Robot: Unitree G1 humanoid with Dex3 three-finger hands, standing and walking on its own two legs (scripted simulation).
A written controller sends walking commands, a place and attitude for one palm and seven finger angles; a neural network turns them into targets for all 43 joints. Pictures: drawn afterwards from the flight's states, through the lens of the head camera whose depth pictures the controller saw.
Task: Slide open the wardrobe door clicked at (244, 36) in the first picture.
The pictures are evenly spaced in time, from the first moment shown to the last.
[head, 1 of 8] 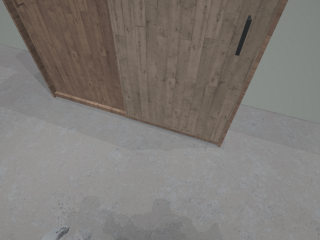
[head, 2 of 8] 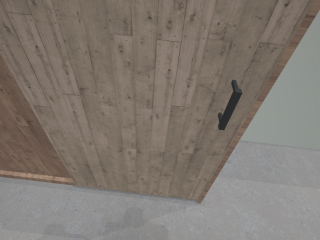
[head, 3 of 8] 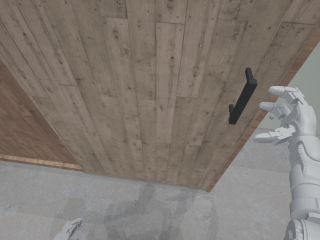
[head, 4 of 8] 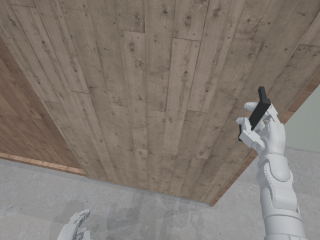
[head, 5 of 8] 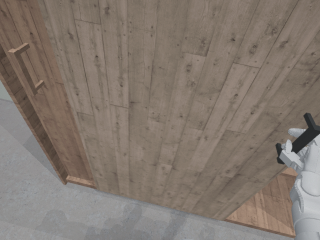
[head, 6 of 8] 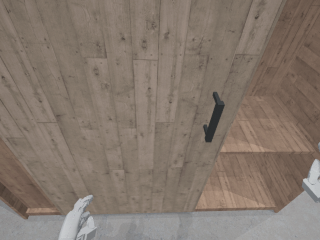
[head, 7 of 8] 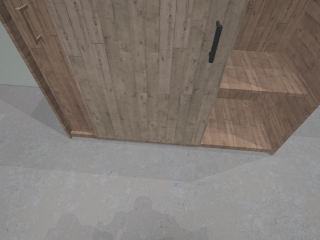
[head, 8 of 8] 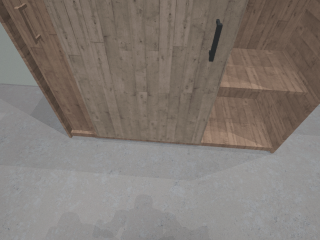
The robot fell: no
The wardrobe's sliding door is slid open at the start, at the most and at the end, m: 0.00 0.54 0.53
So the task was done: yes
